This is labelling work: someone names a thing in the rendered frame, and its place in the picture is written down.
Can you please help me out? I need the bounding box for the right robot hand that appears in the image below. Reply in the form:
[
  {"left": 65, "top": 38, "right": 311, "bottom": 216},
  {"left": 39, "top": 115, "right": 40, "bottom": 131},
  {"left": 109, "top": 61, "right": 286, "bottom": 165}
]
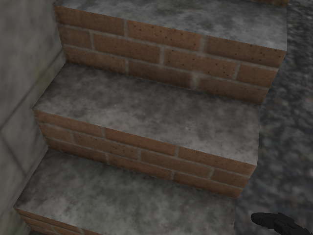
[{"left": 250, "top": 212, "right": 313, "bottom": 235}]

